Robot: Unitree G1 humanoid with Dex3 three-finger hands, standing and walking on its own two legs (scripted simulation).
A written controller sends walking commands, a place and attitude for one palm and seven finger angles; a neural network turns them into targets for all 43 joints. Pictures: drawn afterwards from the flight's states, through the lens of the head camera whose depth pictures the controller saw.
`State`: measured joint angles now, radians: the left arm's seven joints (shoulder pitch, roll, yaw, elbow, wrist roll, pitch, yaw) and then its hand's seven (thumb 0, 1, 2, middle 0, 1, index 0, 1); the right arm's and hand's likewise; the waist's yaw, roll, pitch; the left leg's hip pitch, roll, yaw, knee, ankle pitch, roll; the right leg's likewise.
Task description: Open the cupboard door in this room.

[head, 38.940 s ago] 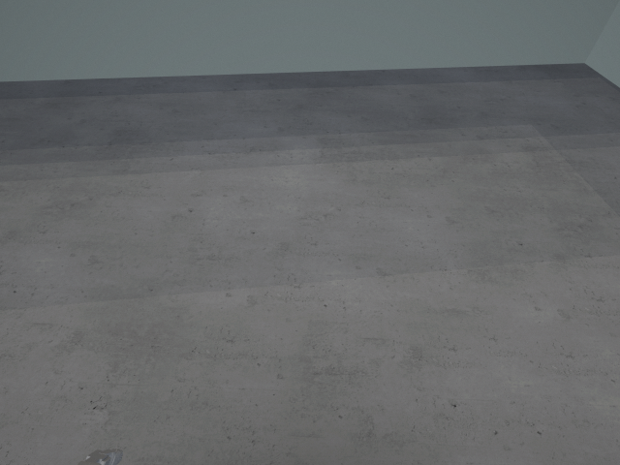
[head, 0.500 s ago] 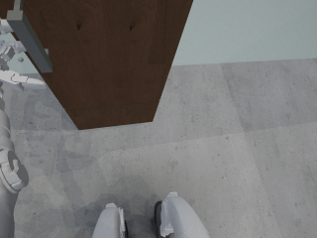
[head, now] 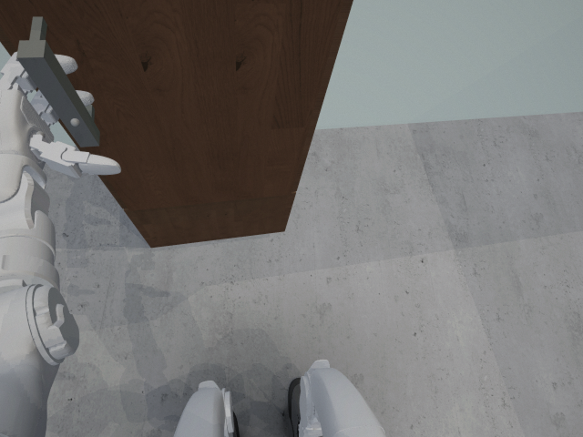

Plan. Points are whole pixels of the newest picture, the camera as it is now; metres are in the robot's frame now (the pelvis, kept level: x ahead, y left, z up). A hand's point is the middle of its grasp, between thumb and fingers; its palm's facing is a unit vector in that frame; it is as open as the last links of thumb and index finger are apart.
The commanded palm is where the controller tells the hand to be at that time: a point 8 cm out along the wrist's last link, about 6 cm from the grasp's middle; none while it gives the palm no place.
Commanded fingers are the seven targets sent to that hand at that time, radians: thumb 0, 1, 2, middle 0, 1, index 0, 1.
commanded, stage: slide the fingers in behind the handle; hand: left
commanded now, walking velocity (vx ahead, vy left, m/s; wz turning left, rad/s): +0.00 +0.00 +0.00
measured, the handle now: (66, 88) +0.56 +0.25 +0.06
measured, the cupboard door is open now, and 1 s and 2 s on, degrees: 0 0 24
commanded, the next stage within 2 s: close the thumb around the handle in 0.50 s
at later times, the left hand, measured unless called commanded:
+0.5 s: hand (80, 124) +0.51 +0.22 +0.05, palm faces +0.07 -1.00 -0.02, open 13.9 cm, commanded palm +0.48 +0.26 +0.06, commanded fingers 0.00 -0.50 0.30 -0.30 -1.20 -0.30 -1.20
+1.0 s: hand (81, 124) +0.50 +0.22 +0.06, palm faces +0.08 -1.00 -0.02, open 9.6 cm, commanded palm +0.48 +0.26 +0.06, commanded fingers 0.00 0.68 0.80 -0.38 -1.33 -0.38 -1.33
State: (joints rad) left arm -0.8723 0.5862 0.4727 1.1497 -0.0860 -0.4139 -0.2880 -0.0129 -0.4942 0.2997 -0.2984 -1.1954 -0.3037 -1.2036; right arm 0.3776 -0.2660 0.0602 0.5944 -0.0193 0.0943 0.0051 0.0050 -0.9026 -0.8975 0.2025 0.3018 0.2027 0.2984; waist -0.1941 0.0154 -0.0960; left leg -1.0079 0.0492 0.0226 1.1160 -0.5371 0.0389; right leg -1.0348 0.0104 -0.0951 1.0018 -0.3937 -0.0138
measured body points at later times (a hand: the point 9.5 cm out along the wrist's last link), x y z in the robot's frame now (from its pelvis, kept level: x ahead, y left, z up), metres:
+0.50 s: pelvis -0.01 +0.00 +0.00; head +0.15 +0.03 +0.42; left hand +0.50 +0.28 +0.06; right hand +0.00 -0.27 -0.11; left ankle -0.01 +0.09 -0.66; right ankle +0.04 -0.12 -0.66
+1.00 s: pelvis +0.00 +0.00 +0.00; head +0.14 +0.03 +0.42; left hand +0.49 +0.27 +0.06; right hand +0.00 -0.26 -0.11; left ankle -0.01 +0.09 -0.66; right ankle +0.04 -0.12 -0.66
